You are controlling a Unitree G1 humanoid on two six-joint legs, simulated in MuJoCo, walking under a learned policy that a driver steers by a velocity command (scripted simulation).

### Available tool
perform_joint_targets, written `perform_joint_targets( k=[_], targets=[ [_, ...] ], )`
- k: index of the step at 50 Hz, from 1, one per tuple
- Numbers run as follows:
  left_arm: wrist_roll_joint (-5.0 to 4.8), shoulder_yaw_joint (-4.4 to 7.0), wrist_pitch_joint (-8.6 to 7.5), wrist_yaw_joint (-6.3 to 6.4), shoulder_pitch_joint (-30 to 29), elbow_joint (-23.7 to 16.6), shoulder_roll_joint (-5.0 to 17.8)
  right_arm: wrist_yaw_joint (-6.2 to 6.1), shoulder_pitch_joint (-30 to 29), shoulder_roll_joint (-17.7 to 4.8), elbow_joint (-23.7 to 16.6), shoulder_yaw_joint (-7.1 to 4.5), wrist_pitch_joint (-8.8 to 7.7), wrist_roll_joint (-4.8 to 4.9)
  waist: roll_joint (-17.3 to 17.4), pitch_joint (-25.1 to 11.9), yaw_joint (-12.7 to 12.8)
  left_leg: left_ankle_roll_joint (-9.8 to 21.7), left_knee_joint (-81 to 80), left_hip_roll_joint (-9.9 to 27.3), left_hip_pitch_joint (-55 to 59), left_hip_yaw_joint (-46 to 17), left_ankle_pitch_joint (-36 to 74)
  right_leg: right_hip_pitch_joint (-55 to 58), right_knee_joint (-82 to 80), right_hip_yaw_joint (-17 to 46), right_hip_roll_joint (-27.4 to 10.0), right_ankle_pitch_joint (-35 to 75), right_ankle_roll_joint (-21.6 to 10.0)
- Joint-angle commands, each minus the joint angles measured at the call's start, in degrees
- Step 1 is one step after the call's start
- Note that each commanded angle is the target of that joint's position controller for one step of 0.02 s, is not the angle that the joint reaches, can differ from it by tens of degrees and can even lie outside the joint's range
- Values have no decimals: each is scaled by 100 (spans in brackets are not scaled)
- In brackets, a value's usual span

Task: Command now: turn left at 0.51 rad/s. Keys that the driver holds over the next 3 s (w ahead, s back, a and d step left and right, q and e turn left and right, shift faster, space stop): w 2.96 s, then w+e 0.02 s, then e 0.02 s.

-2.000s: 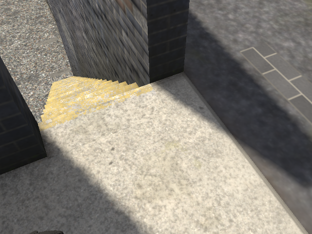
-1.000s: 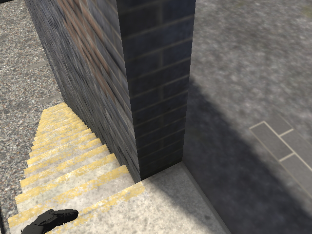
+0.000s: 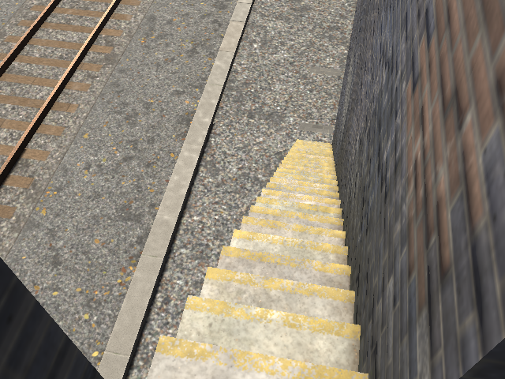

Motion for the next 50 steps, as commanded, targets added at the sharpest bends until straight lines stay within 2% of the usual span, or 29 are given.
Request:
perform_joint_targets(
  k=[1, 3, 6, 7, 8, 9, 10, 11, 12, 14, 19, 23, 26, 28, 30, 31, 32, 33, 35, 36, 37, 38, 40, 42, 43, 47, 48, 49, 50],
  targets=[
    [-81, 54, -132, -127, -172, -241, 387, 3, 382, -1078, -300, -364, 29, 42, 432, -810, -258, 986, -21, 1751, 1564, -1567, 2040, -39, -1170, -230, 243, 3, -148],
    [-181, 99, -198, -101, -276, -171, 459, 10, 451, -1092, -159, -362, 78, 150, 473, -863, -219, 1031, 65, 1883, 1450, -1815, 1996, 286, -1779, -222, 269, 508, -390],
    [-268, 187, -118, -35, -113, 39, 601, 35, 506, -811, 119, -182, 151, 78, 316, -904, -54, 832, -86, 1853, 791, -1858, 1725, 1651, -2765, -173, 86, 2015, -1005],
    [-258, 295, -112, -29, -47, -7, 831, 3, 765, -612, 199, -77, 147, 155, 10, -1171, -100, 442, 123, 1569, 327, -1491, 814, 2527, -2794, 193, -411, 3486, -1557],
    [-230, 419, -126, -27, -76, -52, 1183, -59, 978, -379, 132, 20, 144, 132, -752, -1630, -253, -252, 624, 832, -820, -431, -925, 3797, -2625, 1081, -1369, 5196, -2663],
    [-158, 515, -140, -65, 409, 48, 1233, -115, 366, -495, -43, 1, 165, -3, -881, -1349, 350, -771, 1679, 359, -1709, 546, -2929, 3881, -3224, 1679, -1918, 4847, -3246],
    [-161, 582, -182, -17, 679, 131, 1270, -193, 130, -597, -45, -41, 209, -116, -457, -1112, 521, -972, 2751, 590, -1765, 764, -3034, 3535, -3446, 1622, -1923, 4045, -3119],
    [31, 260, -316, -114, 1088, 413, 416, -113, 38, -165, 189, 122, 339, -390, -554, -904, 705, -937, 3259, 1147, -2909, 429, -2015, 3686, -3982, 2218, -1970, -1589, -2139],
    [-64, 135, -447, -170, 455, 163, 281, -190, 137, 51, 280, 178, 399, -368, -890, -302, 468, -1117, 3590, 1088, -3238, 449, -1336, 3230, -4090, 2248, -1677, -1726, -1921],
    [-238, 65, -584, -182, 249, -3, 246, -202, 141, -202, 391, 44, 309, -325, -807, -370, 329, -1116, 3997, 1084, -2903, 731, -1032, 2800, -4120, 1768, -1304, -1185, -1804],
    [-171, 224, -619, -165, 919, 94, 756, 25, -250, -188, 596, 15, 95, -228, -812, 68, 604, -1110, 2934, 1366, -2322, 1536, -395, 2198, -4463, 851, -1031, 18, -2097],
    [-204, 373, -560, -223, 1012, 130, 963, 3, -297, 25, 656, 132, 34, -133, -802, 41, 654, -882, 1614, 1330, -1652, 1840, -202, 2115, -4423, 687, -1109, 601, -2072],
    [-192, 424, -515, -211, 971, 194, 927, 31, -508, -91, 500, 129, -74, -124, -925, 31, 691, -691, 1314, 1328, -1235, 1976, -698, 2013, -4070, 692, -1167, 1001, -2033],
    [-152, 449, -483, -202, 642, 222, 973, -22, -376, -73, 475, 131, -166, -9, -906, -102, 474, -540, 787, 1338, -787, 1898, -218, 1999, -3719, 750, -1289, 1136, -1927],
    [-170, 350, -526, -138, 770, 467, 844, -14, -255, -249, 578, 15, -295, 98, -734, -396, 309, -254, 165, 1145, 79, 2141, 394, 1816, -2978, 552, -1050, 1287, -1725],
    [-11, 219, -573, -148, 918, 578, 513, -56, 374, -476, 758, -103, -345, 73, -284, -755, 12, 8, 182, 1421, 1338, 1724, 752, 1061, -1879, 129, -620, 1443, -1384],
    [3, -69, -709, -200, 1603, 505, -339, -88, 1503, -1103, 1093, -240, -337, 49, 1214, -2000, -82, 1317, 46, 2835, 3825, -202, 1949, -733, 48, -586, 203, -99, -823],
    [-677, 315, -428, 97, 1752, 542, 363, -9, 2638, -1384, 1252, -556, 24, 83, 634, -925, -536, 1268, -224, 3347, 3783, -1227, 907, -1752, 1635, -612, 404, -1488, -958],
    [-586, 452, -135, 205, 1249, 480, 465, 119, 1686, -639, 947, -354, 248, -63, -220, -104, -173, 1021, -417, 3086, 2312, -546, 1063, -1625, 2128, 32, 49, -848, -1220],
    [-629, 482, 5, 221, 1186, 388, 416, 126, 1179, -390, 814, -279, 300, -101, 89, 72, 68, 780, -648, 2856, 1704, -81, 1042, -1210, 1750, 102, -62, -505, -1227],
    [-1001, 543, 72, 170, 1368, 395, 461, 304, 712, -401, 725, -381, 452, 262, 199, -12, 246, 620, -749, 2428, 1079, 696, 557, -557, 781, 125, -215, 59, -1011],
    [-962, 520, 203, 164, 1262, 473, 383, 292, 593, -296, 729, -385, 513, 168, 593, 224, 202, 520, -995, 2137, 561, 1027, 616, -14, 539, -89, -126, 363, -888],
    [-621, 574, 306, 94, 924, 359, 370, 111, 887, -174, 844, -387, 446, 171, 297, 95, 185, 624, -1044, 2073, 633, 859, 1019, 156, 297, -119, -73, 765, -841],
    [-621, 472, 349, 109, 965, 395, 74, 3, 1042, -280, 1008, -472, 428, 211, 372, -14, 243, 636, -1013, 2060, 750, 1116, 1249, 408, 44, -255, 0, 1040, -892],
    [-287, 436, 416, 142, 1195, 484, 121, 48, 849, -346, 969, -371, 285, -141, 820, -10, 317, 811, -1035, 2117, 658, 1085, 1478, 639, 689, -724, 228, 1081, -919],
    [-285, 483, 424, 163, 1141, 684, 310, 43, 1437, -360, 1350, -270, 311, -59, 28, 244, 257, 1122, -495, 2516, 1365, 851, 2500, -68, 1085, -340, -54, 1342, -1217],
    [-827, 449, 266, 138, 1527, 781, 28, 84, 1751, -363, 1536, -422, 593, 191, -273, 315, 265, 1112, -238, 2658, 1134, 817, 2136, 190, 1070, -91, -76, 1176, -1310],
    [-870, 440, 171, 103, 1736, 909, -16, 87, 1840, -400, 1565, -433, 711, 197, -174, 349, 290, 1129, -88, 2635, 1197, 775, 2007, 165, 1109, -170, 24, 1103, -1362],
    [-729, 431, 182, 124, 1653, 886, -62, 36, 1846, -433, 1599, -488, 785, 164, -422, 374, 278, 1125, -118, 2735, 1175, 477, 1893, -36, 1161, -77, 33, 917, -1336]
  ],
)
